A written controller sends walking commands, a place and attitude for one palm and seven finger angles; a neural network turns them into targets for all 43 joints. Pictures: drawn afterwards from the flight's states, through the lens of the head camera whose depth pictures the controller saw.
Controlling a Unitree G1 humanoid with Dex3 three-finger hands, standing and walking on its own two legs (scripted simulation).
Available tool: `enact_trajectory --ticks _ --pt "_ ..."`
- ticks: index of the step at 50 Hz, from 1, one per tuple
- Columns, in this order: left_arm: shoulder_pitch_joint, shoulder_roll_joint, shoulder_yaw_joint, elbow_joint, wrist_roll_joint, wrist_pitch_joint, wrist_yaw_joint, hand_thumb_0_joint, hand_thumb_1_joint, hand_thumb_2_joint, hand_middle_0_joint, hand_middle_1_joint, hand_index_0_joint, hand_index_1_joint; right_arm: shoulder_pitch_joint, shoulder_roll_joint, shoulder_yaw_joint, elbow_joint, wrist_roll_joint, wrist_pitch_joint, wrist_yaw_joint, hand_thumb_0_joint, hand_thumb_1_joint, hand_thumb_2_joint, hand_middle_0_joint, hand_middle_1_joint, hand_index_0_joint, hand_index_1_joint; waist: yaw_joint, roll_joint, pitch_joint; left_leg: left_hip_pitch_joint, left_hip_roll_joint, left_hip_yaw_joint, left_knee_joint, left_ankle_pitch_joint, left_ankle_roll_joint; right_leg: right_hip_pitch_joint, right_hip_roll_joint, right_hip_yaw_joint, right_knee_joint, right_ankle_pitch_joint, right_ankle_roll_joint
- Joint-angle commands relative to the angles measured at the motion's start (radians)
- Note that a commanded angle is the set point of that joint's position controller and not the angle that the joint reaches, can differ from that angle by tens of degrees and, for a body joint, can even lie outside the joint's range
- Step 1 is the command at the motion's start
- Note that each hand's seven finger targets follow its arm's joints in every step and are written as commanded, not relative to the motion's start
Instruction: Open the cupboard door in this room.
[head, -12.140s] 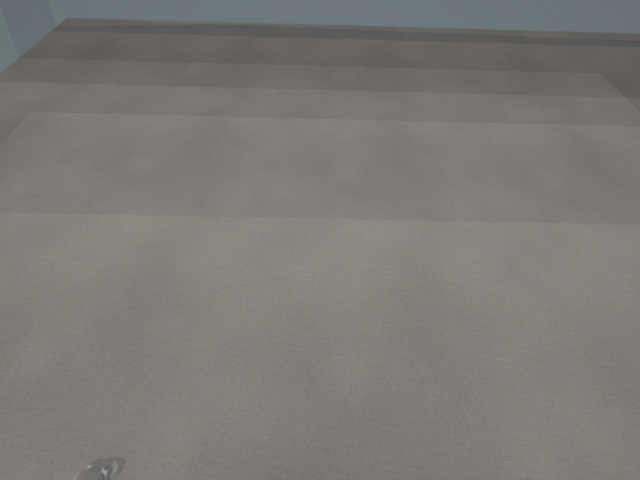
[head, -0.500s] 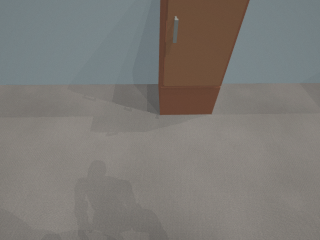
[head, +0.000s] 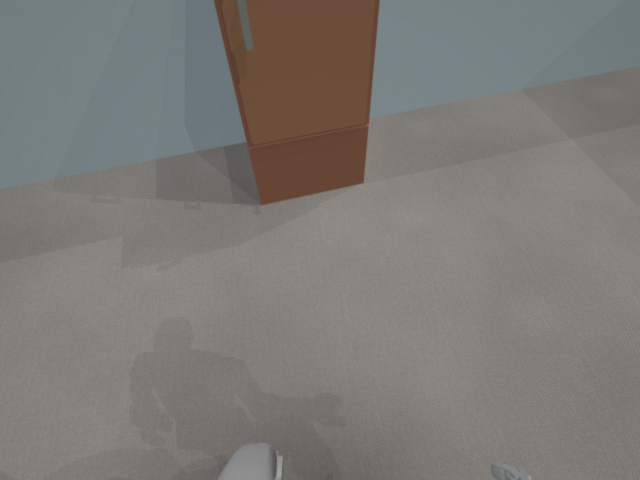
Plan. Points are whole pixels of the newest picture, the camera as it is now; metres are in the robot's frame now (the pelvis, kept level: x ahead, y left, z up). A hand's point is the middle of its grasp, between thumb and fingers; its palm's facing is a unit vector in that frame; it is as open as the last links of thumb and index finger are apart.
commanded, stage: walk to a spot facing it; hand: left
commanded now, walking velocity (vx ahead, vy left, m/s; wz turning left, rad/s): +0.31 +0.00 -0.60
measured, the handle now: (244, 20) +1.13 +0.31 +0.00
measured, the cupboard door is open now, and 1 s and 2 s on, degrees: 0 0 0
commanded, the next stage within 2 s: turn to face it in 1.12 s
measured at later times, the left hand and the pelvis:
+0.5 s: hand (175, 396) +0.23 +0.26 -0.16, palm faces -0.24 -0.95 -0.21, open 7.4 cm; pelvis +0.11 +0.06 +0.01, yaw -17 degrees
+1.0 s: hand (335, 277) +0.47 +0.02 -0.17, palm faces -0.60 -0.77 -0.21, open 7.3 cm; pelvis +0.27 -0.07 -0.01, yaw -35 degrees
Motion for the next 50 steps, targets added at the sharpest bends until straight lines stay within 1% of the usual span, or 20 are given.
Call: enact_trajectory --ticks 1,8,11,13,14,15,16,18,20,23,33,37,39,40,41,42,44,45,48,50 --pt "0.087 0.209 0.044 -0.049 0.003 -0.038 0.001 0.000 0.900 0.900 -0.200 -0.300 -0.200 -0.300 -0.036 -0.088 -0.013 -0.092 0.001 -0.036 0.000 0.000 -0.900 -0.900 0.200 0.300 0.200 0.300 0.019 -0.103 -0.113 -0.132 0.014 -0.030 -0.055 0.037 -0.014 0.185 -0.253 0.391 -0.276 -0.125 -0.091" --pt "0.090 0.237 0.046 -0.057 0.009 -0.038 -0.007 0.000 0.900 0.900 -0.200 -0.300 -0.200 -0.300 -0.092 -0.086 -0.003 -0.151 0.012 -0.058 0.002 0.000 -0.900 -0.900 0.200 0.300 0.200 0.300 0.036 -0.146 -0.096 -0.041 -0.027 -0.017 -0.309 -0.016 -0.004 0.164 -0.245 0.430 -0.275 -0.113 -0.116" --pt "0.035 0.250 0.049 -0.074 0.008 -0.031 -0.009 0.000 0.900 0.900 -0.200 -0.300 -0.200 -0.300 -0.036 -0.087 0.001 -0.151 0.019 -0.071 -0.004 0.000 -0.900 -0.900 0.200 0.300 0.200 0.300 0.005 -0.153 -0.101 0.128 -0.063 -0.007 -0.471 -0.005 0.011 0.071 -0.218 0.425 -0.231 -0.074 -0.100" --pt "-0.020 0.228 0.046 -0.087 0.000 -0.026 -0.012 0.000 0.900 0.900 -0.200 -0.300 -0.200 -0.300 0.093 -0.108 -0.002 -0.111 0.021 -0.086 -0.016 0.000 -0.900 -0.900 0.200 0.300 0.200 0.300 -0.058 -0.099 -0.139 0.413 -0.062 0.000 -0.677 0.095 0.022 -0.096 -0.142 0.363 -0.109 -0.097 -0.040" --pt "-0.039 0.175 0.033 -0.109 -0.003 -0.027 -0.017 0.000 0.900 0.900 -0.200 -0.300 -0.200 -0.300 0.197 -0.173 -0.015 -0.085 0.017 -0.098 -0.027 0.000 -0.900 -0.900 0.200 0.300 0.200 0.300 -0.110 0.077 -0.179 0.611 0.070 -0.127 -0.775 -0.010 0.051 -0.258 -0.059 0.280 0.047 -0.163 0.004" --pt "-0.034 0.112 0.021 -0.133 -0.009 -0.029 -0.029 0.000 0.900 0.900 -0.200 -0.300 -0.200 -0.300 0.283 -0.276 -0.036 -0.073 0.003 -0.095 -0.027 0.000 -0.900 -0.900 0.200 0.300 0.200 0.300 -0.137 0.341 -0.189 0.705 0.344 -0.451 -0.883 -0.187 0.136 -0.459 0.047 0.111 0.338 -0.364 0.060" --pt "-0.072 0.144 0.029 -0.151 0.003 -0.036 -0.033 0.000 0.900 0.900 -0.200 -0.300 -0.200 -0.300 0.284 -0.286 -0.032 -0.078 0.005 -0.086 -0.025 0.000 -0.900 -0.900 0.200 0.300 0.200 0.300 -0.137 0.257 -0.128 0.584 0.447 -0.520 -0.931 -0.257 0.205 -0.491 -0.035 0.088 0.476 -0.358 0.071" --pt "-0.091 0.162 0.040 -0.120 0.016 -0.027 -0.045 0.000 0.900 0.900 -0.200 -0.300 -0.200 -0.300 0.209 -0.188 -0.006 -0.085 0.006 -0.094 -0.022 0.000 -0.900 -0.900 0.200 0.300 0.200 0.300 -0.083 0.165 -0.028 0.407 0.362 -0.404 -0.963 -0.240 0.177 -0.461 -0.093 0.075 0.638 -0.219 0.086" --pt "-0.050 0.125 0.037 -0.097 0.021 -0.015 -0.056 0.000 0.900 0.900 -0.200 -0.300 -0.200 -0.300 0.178 -0.135 0.009 -0.079 0.007 -0.108 -0.023 0.000 -0.900 -0.900 0.200 0.300 0.200 0.300 -0.036 0.104 -0.005 0.395 0.274 -0.184 -0.936 0.030 0.136 -0.446 -0.117 0.050 0.693 -0.077 0.103" --pt "-0.055 0.084 0.023 -0.089 0.019 -0.005 -0.054 0.000 0.900 0.900 -0.200 -0.300 -0.200 -0.300 0.278 -0.090 0.021 -0.035 0.013 -0.124 -0.031 0.000 -0.900 -0.900 0.200 0.300 0.200 0.300 -0.044 0.114 -0.048 0.458 0.213 -0.002 -0.852 0.478 0.094 -0.444 -0.109 0.013 0.752 -0.001 0.112" --pt "-0.339 0.040 -0.007 -0.158 0.013 0.002 -0.062 0.000 0.900 0.900 -0.200 -0.300 -0.200 -0.300 0.459 -0.072 0.015 0.079 -0.001 -0.121 -0.037 0.000 -0.900 -0.900 0.200 0.300 0.200 0.300 -0.111 0.129 0.044 0.576 0.240 0.154 -0.833 0.699 0.145 -0.459 -0.098 -0.118 0.360 0.023 0.086" --pt "-0.197 0.077 0.004 -0.126 0.012 -0.023 -0.053 0.000 0.900 0.900 -0.200 -0.300 -0.200 -0.300 0.421 -0.129 -0.003 0.070 0.009 -0.119 -0.034 0.000 -0.900 -0.900 0.200 0.300 0.200 0.300 -0.033 0.166 -0.083 0.610 0.250 0.244 -0.587 1.150 0.121 -0.165 -0.003 -0.177 0.137 -0.032 0.010" --pt "0.085 0.179 0.035 -0.041 0.018 -0.043 -0.037 0.000 0.900 0.900 -0.200 -0.300 -0.200 -0.300 0.375 -0.141 -0.006 0.038 0.026 -0.116 -0.020 0.000 -0.900 -0.900 0.200 0.300 0.200 0.300 0.105 0.104 -0.257 0.327 0.221 0.268 -0.197 0.943 0.056 0.380 -0.034 -0.128 0.003 0.133 -0.036" --pt "0.212 0.301 0.057 -0.008 0.012 -0.051 -0.021 0.000 0.900 0.900 -0.200 -0.300 -0.200 -0.300 0.379 -0.067 0.008 0.003 0.044 -0.115 -0.012 0.000 -0.900 -0.900 0.200 0.300 0.200 0.300 0.139 -0.112 -0.384 -0.041 0.072 0.241 0.143 0.010 0.007 0.708 -0.342 0.304 0.011 0.351 -0.160" --pt "0.244 0.353 0.064 0.010 -0.020 -0.042 -0.011 0.000 0.900 0.900 -0.200 -0.300 -0.200 -0.300 0.289 -0.056 0.011 -0.046 0.044 -0.117 -0.025 0.000 -0.900 -0.900 0.200 0.300 0.200 0.300 0.133 -0.130 -0.411 -0.199 0.010 0.119 0.368 -0.269 0.002 0.727 -0.489 0.516 -0.038 0.653 -0.246" --pt "0.189 0.341 0.065 -0.020 -0.020 -0.044 -0.004 0.000 0.900 0.900 -0.200 -0.300 -0.200 -0.300 0.273 -0.073 0.008 -0.051 0.035 -0.117 -0.024 0.000 -0.900 -0.900 0.200 0.300 0.200 0.300 0.111 -0.160 -0.414 -0.212 0.042 -0.026 0.402 -0.148 0.008 0.641 -0.460 0.510 -0.073 0.550 -0.221" --pt "0.037 0.242 0.037 -0.055 -0.021 -0.045 0.007 0.000 0.900 0.900 -0.200 -0.300 -0.200 -0.300 0.193 -0.083 0.002 -0.044 0.018 -0.102 -0.019 0.000 -0.900 -0.900 0.200 0.300 0.200 0.300 0.036 0.048 -0.190 -0.190 0.111 -0.038 0.309 -0.003 0.010 0.321 -0.376 0.366 -0.132 0.361 -0.168" --pt "-0.008 0.218 0.027 -0.058 -0.014 -0.055 0.009 0.000 0.900 0.900 -0.200 -0.300 -0.200 -0.300 0.214 -0.056 0.008 -0.028 0.010 -0.085 -0.018 0.000 -0.900 -0.900 0.200 0.300 0.200 0.300 -0.013 0.054 -0.137 -0.126 0.119 -0.028 0.245 0.022 0.007 0.165 -0.337 0.299 -0.169 0.348 -0.134" --pt "-0.062 0.186 0.020 -0.054 0.003 -0.073 0.005 0.000 0.900 0.900 -0.200 -0.300 -0.200 -0.300 0.296 -0.023 0.011 -0.006 0.003 -0.057 -0.013 0.000 -0.900 -0.900 0.200 0.300 0.200 0.300 -0.080 -0.051 -0.130 -0.034 0.101 -0.005 0.101 0.056 -0.010 0.003 -0.251 0.191 -0.219 0.294 -0.102" --pt "-0.047 0.176 0.018 -0.047 0.000 -0.078 -0.002 0.000 0.900 0.900 -0.200 -0.300 -0.200 -0.300 0.250 -0.031 0.010 -0.021 0.003 -0.053 -0.008 0.000 -0.900 -0.900 0.200 0.300 0.200 0.300 -0.074 -0.102 -0.105 -0.052 0.089 -0.001 0.043 0.112 -0.018 -0.037 -0.217 0.189 -0.246 0.238 -0.099"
